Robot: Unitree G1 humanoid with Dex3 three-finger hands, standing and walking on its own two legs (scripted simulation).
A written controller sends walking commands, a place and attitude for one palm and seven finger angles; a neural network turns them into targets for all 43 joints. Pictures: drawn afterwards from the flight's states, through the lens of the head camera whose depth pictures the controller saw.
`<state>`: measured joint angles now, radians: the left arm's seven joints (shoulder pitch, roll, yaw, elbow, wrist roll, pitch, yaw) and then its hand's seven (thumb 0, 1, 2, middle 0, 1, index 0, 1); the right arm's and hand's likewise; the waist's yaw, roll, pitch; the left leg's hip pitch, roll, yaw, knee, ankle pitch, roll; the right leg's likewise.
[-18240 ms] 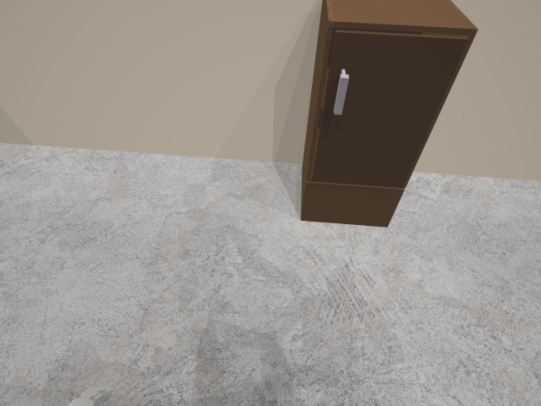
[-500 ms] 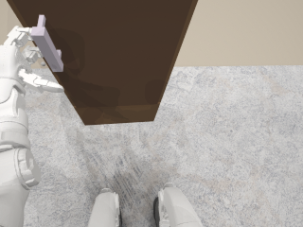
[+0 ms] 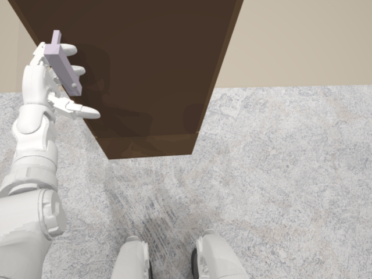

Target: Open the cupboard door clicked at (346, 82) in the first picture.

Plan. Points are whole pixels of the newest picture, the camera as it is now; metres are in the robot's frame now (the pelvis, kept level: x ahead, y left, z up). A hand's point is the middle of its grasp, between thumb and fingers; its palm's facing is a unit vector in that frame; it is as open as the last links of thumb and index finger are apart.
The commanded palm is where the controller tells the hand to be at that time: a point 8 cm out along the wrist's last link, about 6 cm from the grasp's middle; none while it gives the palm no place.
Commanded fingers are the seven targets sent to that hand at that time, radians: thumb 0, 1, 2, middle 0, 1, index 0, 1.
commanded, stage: slide the fingers in behind the handle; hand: left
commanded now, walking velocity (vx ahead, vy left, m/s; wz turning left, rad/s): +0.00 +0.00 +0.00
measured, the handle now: (66, 64) +0.56 +0.22 +0.05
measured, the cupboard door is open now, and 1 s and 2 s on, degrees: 0 0 27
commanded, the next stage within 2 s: close the thumb around the handle in 0.44 s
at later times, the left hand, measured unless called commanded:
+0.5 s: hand (74, 87) +0.50 +0.19 +0.05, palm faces +0.01 -1.00 -0.03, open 14.1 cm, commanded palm +0.48 +0.23 +0.05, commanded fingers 0.00 -0.50 0.30 -0.30 -1.20 -0.30 -1.20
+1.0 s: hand (74, 87) +0.50 +0.20 +0.05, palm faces +0.01 -1.00 -0.03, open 8.4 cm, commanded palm +0.48 +0.23 +0.05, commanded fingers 0.00 0.84 0.88 -0.40 -1.34 -0.40 -1.34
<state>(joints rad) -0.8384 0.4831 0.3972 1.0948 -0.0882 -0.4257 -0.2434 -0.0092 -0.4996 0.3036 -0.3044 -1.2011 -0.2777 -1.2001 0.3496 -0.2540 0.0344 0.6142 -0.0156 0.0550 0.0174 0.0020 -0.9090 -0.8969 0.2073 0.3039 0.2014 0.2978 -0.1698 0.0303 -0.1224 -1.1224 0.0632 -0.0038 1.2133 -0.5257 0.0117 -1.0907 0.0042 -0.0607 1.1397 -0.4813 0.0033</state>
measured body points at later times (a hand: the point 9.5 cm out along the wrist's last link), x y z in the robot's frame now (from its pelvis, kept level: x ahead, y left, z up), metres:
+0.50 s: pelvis +0.00 +0.00 +0.00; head +0.15 +0.02 +0.43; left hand +0.49 +0.25 +0.06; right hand +0.03 -0.27 -0.11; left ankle +0.02 +0.11 -0.64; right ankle +0.03 -0.13 -0.64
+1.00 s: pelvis +0.00 +0.00 +0.00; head +0.15 +0.03 +0.42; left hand +0.49 +0.25 +0.05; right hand +0.02 -0.26 -0.11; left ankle +0.02 +0.11 -0.64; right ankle +0.03 -0.13 -0.64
